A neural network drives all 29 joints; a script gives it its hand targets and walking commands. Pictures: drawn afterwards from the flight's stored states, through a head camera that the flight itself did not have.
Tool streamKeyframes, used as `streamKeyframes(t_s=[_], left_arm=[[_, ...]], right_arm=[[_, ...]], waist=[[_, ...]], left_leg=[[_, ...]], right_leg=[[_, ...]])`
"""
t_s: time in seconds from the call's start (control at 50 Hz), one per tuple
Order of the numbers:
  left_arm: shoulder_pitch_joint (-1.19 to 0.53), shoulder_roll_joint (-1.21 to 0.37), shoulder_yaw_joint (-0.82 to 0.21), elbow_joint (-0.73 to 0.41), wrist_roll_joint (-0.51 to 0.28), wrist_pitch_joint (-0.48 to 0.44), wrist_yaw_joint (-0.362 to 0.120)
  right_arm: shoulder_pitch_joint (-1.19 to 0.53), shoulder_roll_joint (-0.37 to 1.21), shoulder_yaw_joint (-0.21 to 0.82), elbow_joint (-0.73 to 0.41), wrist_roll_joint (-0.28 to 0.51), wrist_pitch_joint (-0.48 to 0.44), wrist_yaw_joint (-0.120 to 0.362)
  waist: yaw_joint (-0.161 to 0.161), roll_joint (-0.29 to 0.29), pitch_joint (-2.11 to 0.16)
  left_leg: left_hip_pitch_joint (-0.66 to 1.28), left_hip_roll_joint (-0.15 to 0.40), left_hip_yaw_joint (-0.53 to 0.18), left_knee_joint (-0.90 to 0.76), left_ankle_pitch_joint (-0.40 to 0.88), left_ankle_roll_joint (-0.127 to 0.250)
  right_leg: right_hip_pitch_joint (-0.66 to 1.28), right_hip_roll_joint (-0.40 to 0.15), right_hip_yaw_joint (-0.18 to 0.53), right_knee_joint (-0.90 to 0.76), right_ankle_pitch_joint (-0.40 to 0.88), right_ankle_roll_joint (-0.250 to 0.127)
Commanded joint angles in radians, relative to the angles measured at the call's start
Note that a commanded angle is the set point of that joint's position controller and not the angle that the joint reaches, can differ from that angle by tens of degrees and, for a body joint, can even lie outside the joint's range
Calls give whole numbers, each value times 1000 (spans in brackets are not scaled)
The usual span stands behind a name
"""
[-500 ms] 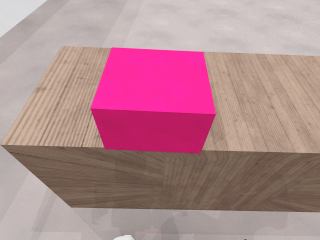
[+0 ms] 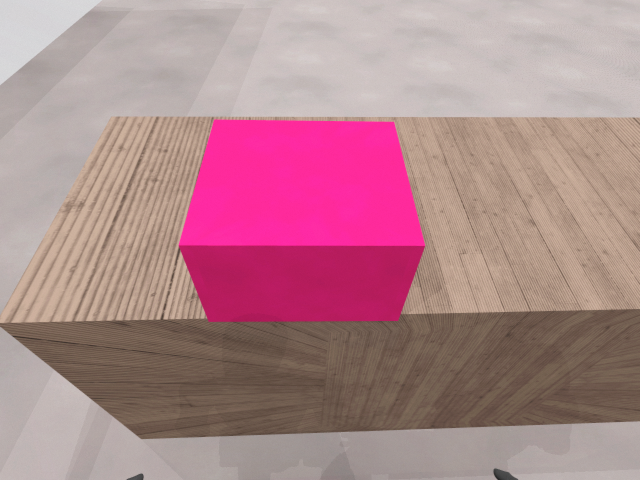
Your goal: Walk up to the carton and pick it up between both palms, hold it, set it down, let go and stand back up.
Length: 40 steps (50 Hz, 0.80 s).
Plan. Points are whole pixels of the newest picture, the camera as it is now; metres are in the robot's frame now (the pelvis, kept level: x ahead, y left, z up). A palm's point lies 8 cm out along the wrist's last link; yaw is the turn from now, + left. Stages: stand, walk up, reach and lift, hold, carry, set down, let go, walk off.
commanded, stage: walk up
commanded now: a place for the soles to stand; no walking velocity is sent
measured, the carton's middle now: (304, 218) +0.51 +0.02 +0.01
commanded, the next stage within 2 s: reach and lift in 1.28 s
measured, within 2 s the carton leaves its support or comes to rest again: neither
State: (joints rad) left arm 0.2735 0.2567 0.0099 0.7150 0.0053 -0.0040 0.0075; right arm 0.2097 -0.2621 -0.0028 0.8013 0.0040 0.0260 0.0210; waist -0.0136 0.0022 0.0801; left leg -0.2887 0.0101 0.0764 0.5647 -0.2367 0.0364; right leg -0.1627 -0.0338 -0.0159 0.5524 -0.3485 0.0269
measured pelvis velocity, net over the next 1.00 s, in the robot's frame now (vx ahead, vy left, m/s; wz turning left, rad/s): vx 0.03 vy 0.01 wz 0.00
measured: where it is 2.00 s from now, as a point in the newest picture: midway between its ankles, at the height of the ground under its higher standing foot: outside the picture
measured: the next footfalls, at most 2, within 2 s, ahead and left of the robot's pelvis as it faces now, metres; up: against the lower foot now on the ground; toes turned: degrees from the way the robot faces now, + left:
none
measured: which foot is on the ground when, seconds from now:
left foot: down 0.00-1.00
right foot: down 0.00-1.00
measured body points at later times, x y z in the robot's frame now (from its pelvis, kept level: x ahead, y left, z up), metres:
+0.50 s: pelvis +0.01 +0.01 +0.00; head +0.01 +0.00 +0.45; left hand +0.06 +0.26 -0.12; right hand +0.07 -0.25 -0.13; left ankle +0.04 +0.10 -0.73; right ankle -0.03 -0.14 -0.73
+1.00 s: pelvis +0.03 +0.01 +0.00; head +0.03 +0.01 +0.45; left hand +0.10 +0.27 -0.12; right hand +0.10 -0.25 -0.13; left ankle +0.04 +0.10 -0.73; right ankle -0.03 -0.14 -0.73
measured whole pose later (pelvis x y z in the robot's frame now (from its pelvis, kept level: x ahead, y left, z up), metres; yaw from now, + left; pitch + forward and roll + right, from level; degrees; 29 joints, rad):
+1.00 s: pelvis +0.03 +0.01 +0.00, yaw +0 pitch -2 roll +0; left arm 0.34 0.24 0.01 0.75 0.02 -0.01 0.02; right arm 0.28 -0.25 -0.01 0.83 0.00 0.02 0.01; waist -0.02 0.00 0.05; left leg -0.25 -0.02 0.09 0.55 -0.27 0.05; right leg -0.11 -0.06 -0.01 0.52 -0.37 0.05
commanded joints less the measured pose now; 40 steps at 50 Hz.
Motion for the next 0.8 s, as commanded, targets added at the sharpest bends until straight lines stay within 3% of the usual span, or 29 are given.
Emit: streamKeyframes(t_s=[0.0,0.18,0.2,0.28,0.34,0.38,0.44,0.48,0.58,0.78], left_arm=[[41,151,45,-76,1,-19,4],[66,143,44,-59,2,-24,3],[111,132,45,-51,14,-26,2],[100,140,49,-51,10,-27,1],[120,136,47,-42,9,-30,0],[137,124,43,-41,9,-33,0],[147,142,48,-36,10,-37,4],[144,141,47,-36,8,-36,5],[162,131,44,-34,11,-31,11],[163,138,40,-30,7,-24,17]], right_arm=[[2,-165,-45,-83,0,-23,-4],[39,-160,-47,-76,-1,-26,-8],[74,-153,-46,-66,-7,-24,-4],[76,-151,-55,-71,-6,-22,-5],[94,-149,-56,-65,-9,-29,-5],[95,-149,-55,-65,-6,-30,-6],[103,-144,-56,-59,-10,-31,-9],[115,-136,-52,-57,-11,-30,-9],[119,-147,-53,-49,-9,-32,-13],[110,-143,-46,-35,-6,-27,-16]], waist=[[5,2,-81],[1,10,-57],[2,23,-82],[-6,19,7],[-4,-10,6],[2,-4,-16],[-1,9,-30],[-7,-32,-23],[-1,3,-38],[7,-13,-46]], left_leg=[[74,115,-158,-135,159,43],[62,113,-167,-167,66,36],[69,101,-160,-174,-54,37],[29,98,-172,-188,-110,27],[47,106,-186,-198,-73,30],[41,106,-183,-191,-77,32],[67,92,-156,-159,18,25],[79,89,-152,-141,60,23],[93,99,-151,-129,168,31],[103,101,-147,-125,232,33]], right_leg=[[-61,-71,69,-108,124,-59],[-78,-66,67,-125,75,-56],[-65,-66,71,-148,-10,-59],[-131,-74,92,-170,-54,-64],[-134,-68,75,-152,-17,-59],[-112,-65,74,-152,0,-57],[-106,-80,84,-160,46,-62],[-113,-87,90,-167,66,-64],[-90,-83,78,-140,133,-57],[-66,-82,70,-128,172,-53]])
